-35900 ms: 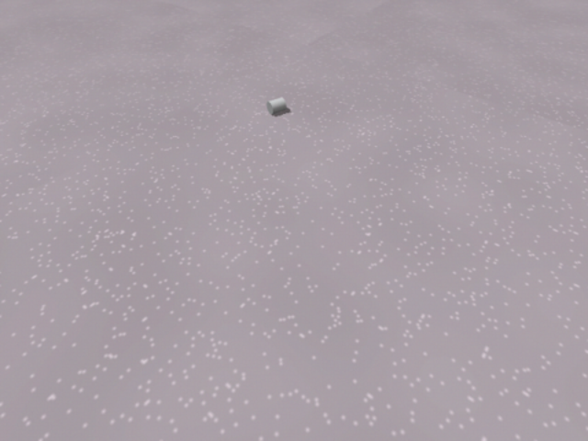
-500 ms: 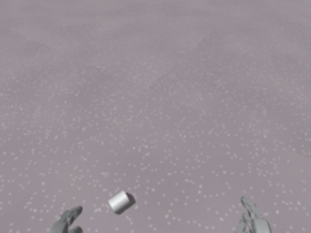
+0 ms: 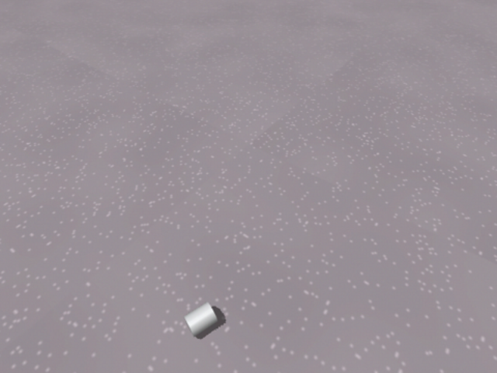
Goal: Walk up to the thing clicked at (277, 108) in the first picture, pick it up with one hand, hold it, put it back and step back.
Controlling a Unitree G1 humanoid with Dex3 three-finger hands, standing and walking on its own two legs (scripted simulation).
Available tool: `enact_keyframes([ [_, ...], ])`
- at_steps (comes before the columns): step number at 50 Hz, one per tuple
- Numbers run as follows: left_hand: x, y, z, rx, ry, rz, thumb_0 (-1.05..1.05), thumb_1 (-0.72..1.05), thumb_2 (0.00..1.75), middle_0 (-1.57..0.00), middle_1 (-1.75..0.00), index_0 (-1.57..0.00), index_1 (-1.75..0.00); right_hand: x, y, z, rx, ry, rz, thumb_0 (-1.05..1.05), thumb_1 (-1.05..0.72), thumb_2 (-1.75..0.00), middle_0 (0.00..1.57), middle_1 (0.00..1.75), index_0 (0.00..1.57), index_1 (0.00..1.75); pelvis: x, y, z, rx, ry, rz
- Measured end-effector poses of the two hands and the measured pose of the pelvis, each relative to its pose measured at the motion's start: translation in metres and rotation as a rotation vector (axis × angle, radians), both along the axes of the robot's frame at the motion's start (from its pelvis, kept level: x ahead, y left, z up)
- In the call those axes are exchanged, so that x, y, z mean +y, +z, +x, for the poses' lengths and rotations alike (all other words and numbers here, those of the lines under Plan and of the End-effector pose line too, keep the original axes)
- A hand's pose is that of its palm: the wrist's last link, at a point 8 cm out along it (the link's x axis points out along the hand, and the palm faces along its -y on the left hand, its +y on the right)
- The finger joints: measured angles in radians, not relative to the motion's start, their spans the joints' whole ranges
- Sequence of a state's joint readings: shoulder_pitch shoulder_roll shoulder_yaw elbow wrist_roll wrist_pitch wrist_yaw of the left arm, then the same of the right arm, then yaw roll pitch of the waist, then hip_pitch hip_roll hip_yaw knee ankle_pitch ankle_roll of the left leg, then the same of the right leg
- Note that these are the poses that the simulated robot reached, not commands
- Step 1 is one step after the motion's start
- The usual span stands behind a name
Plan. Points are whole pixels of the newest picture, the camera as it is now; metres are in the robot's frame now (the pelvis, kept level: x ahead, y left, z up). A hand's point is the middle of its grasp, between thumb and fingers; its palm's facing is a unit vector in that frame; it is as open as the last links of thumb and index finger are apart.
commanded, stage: stand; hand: left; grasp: from above
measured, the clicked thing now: (200, 318) +0.47 +0.20 -0.72
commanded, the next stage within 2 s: none
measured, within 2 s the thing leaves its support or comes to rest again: neither
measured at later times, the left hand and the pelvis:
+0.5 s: hand out of the picture +0.03 +0.24 -0.14, palm faces +0.02 -0.94 -0.35, open 7.4 cm; pelvis -0.01 +0.00 +0.01, yaw +0 degrees
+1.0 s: hand out of the picture +0.06 +0.23 -0.14, palm faces +0.01 -0.94 -0.33, open 7.4 cm; pelvis -0.01 -0.01 +0.02, yaw +0 degrees
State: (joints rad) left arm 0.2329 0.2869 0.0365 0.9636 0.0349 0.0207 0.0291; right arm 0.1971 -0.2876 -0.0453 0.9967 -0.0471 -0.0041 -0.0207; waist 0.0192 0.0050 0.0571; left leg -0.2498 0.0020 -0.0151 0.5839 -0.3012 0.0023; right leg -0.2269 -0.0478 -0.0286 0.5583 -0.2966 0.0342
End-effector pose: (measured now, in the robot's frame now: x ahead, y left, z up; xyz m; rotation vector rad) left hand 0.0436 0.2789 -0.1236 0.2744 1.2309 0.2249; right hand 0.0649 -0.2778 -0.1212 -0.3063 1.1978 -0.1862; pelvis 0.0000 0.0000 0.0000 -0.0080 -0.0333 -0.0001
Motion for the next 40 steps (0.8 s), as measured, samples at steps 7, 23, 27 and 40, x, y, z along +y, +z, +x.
enact_keyframes([
  [7, 0.001, 0.005, -0.016, 0.045, 0.023, -0.001, 0.00, 0.90, 0.90, -0.21, -0.30, -0.21, -0.30, 0.007, 0.002, -0.005, 0.020, -0.012, 0.020, 0.01, -0.91, -0.90, 0.20, 0.30, 0.20, 0.30, 0.002, 0.008, -0.003, -0.028, 0.001, 0.004],
  [23, 0.006, 0.016, -0.017, 0.040, 0.019, 0.023, 0.00, 0.90, 0.90, -0.21, -0.30, -0.21, -0.30, -0.007, 0.006, -0.012, 0.026, -0.024, 0.022, 0.00, -0.91, -0.90, 0.20, 0.30, 0.20, 0.30, -0.004, 0.015, -0.012, -0.041, 0.004, 0.007],
  [27, 0.004, 0.017, -0.018, 0.044, 0.017, 0.022, 0.00, 0.90, 0.90, -0.21, -0.30, -0.21, -0.30, -0.012, 0.007, -0.016, 0.039, -0.029, 0.017, 0.00, -0.91, -0.90, 0.20, 0.30, 0.20, 0.30, -0.006, 0.015, -0.012, -0.040, 0.003, 0.006],
  [40, -0.003, 0.016, -0.011, 0.060, 0.006, 0.011, 0.00, 0.90, 0.90, -0.21, -0.30, -0.21, -0.30, -0.021, 0.007, -0.023, 0.072, -0.034, 0.011, 0.00, -0.91, -0.90, 0.20, 0.30, 0.20, 0.30, -0.012, 0.016, -0.010, -0.031, -0.002, 0.005],
])
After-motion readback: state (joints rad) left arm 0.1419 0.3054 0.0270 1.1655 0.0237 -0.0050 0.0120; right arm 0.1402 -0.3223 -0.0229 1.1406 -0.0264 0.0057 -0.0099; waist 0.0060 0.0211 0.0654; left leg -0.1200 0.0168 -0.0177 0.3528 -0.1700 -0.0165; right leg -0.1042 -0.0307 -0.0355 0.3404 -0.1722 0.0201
